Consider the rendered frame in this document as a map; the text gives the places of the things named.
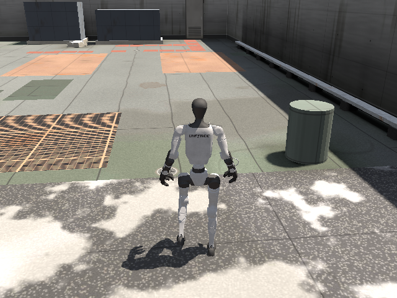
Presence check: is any robot left forearm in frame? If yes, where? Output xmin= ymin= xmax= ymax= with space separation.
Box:
xmin=161 ymin=150 xmax=174 ymax=175

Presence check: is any left robot thigh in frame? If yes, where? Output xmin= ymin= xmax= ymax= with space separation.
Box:
xmin=178 ymin=173 xmax=190 ymax=206

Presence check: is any right robot upper arm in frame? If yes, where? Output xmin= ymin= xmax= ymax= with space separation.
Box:
xmin=212 ymin=125 xmax=230 ymax=160

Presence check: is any right robot hand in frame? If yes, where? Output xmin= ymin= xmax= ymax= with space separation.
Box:
xmin=223 ymin=171 xmax=238 ymax=183

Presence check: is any left robot hand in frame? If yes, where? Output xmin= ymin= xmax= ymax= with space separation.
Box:
xmin=159 ymin=172 xmax=174 ymax=186

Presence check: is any robot left foot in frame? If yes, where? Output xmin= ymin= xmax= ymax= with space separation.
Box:
xmin=177 ymin=234 xmax=185 ymax=245

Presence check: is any left robot upper arm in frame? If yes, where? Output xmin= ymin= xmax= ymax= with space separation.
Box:
xmin=169 ymin=125 xmax=186 ymax=160

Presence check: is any robot right forearm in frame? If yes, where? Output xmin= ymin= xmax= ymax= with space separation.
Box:
xmin=224 ymin=150 xmax=236 ymax=173

